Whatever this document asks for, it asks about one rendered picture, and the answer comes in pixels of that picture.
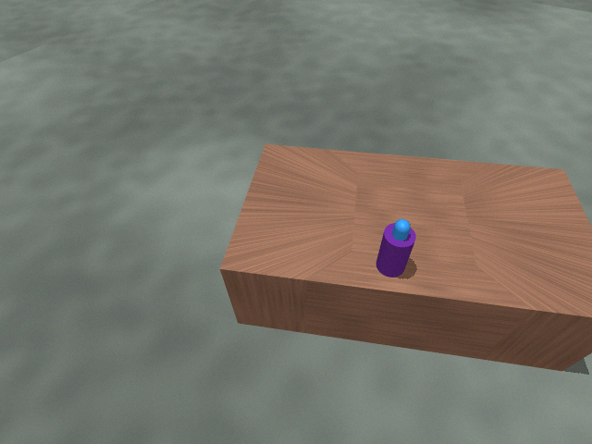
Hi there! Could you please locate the bottle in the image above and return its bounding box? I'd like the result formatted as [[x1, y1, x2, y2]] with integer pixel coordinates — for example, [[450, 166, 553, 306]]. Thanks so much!
[[376, 219, 416, 278]]

